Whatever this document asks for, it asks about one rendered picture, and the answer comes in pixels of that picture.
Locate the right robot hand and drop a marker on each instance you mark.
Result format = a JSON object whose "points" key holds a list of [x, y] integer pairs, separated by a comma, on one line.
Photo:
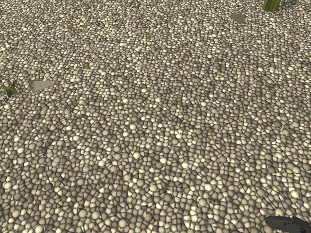
{"points": [[288, 224]]}

